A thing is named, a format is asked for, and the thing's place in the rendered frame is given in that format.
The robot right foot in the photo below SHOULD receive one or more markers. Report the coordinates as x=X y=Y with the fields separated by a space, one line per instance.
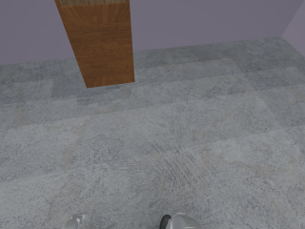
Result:
x=164 y=221

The robot right thigh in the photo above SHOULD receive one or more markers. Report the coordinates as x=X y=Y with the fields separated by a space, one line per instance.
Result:
x=183 y=222

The cabinet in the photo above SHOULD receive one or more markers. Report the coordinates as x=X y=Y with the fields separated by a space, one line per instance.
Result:
x=101 y=40

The robot left hand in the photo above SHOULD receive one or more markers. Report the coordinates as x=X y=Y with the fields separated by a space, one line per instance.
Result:
x=75 y=220

